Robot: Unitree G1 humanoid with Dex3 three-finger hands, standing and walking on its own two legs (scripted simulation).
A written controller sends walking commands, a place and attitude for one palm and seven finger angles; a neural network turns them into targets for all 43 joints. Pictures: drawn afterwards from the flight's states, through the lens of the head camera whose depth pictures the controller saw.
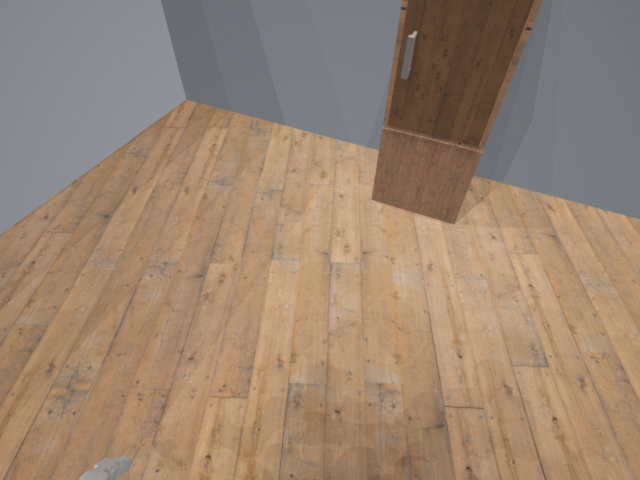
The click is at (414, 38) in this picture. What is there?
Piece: cupboard door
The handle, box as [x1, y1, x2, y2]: [401, 31, 416, 78]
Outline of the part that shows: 416,31 414,31 407,38 401,73 402,78 407,77 410,68 409,65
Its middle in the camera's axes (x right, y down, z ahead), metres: +0.29 -0.60 +1.27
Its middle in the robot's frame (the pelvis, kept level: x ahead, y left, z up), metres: +1.37 -0.24 -0.06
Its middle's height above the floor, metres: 0.71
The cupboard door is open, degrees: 0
